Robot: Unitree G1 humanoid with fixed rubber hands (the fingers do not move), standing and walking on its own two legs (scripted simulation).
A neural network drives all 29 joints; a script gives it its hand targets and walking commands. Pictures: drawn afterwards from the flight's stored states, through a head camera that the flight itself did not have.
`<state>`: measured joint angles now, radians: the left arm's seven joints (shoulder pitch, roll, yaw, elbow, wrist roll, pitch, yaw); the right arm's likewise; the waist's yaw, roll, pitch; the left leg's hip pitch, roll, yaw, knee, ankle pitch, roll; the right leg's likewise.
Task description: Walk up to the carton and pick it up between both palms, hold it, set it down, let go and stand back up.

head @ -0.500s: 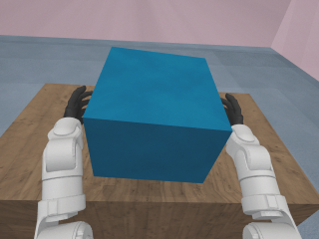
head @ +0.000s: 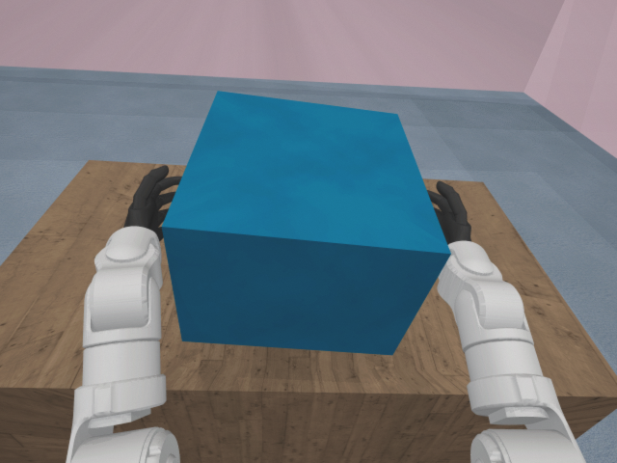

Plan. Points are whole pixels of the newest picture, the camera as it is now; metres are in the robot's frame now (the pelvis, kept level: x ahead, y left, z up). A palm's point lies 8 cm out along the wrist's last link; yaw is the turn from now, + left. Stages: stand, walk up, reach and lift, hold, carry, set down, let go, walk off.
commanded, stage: hold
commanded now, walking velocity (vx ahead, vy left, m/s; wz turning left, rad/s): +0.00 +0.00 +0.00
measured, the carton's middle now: (300, 216) +0.44 +0.02 +0.14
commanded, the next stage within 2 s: none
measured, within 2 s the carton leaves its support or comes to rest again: neither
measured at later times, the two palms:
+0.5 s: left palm (146, 232) +0.34 +0.20 +0.18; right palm (454, 245) +0.35 -0.17 +0.17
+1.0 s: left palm (144, 231) +0.34 +0.20 +0.18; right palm (451, 243) +0.35 -0.17 +0.17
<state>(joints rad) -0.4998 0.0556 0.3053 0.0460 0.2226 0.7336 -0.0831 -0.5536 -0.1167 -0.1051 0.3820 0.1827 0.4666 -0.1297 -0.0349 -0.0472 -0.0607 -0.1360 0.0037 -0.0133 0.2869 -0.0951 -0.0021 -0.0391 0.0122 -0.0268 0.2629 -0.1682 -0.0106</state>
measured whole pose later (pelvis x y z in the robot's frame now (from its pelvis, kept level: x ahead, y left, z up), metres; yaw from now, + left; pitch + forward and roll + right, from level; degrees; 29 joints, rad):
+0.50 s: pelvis +0.00 +0.00 +0.00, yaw +0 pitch -4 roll +0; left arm -0.49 0.05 0.31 0.02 0.22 0.74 -0.09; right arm -0.54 -0.11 -0.10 0.35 0.18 0.48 -0.13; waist -0.04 -0.04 -0.05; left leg -0.13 0.01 -0.01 0.29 -0.10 0.00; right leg -0.03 0.01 -0.03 0.27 -0.17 -0.01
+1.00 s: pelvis +0.00 +0.00 +0.00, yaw +0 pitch -3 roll +0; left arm -0.50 0.06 0.31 0.05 0.22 0.73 -0.08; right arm -0.55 -0.11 -0.11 0.38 0.18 0.47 -0.13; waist -0.03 -0.05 -0.06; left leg -0.14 0.00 -0.01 0.29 -0.10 0.00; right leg -0.04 0.01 -0.03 0.26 -0.17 -0.01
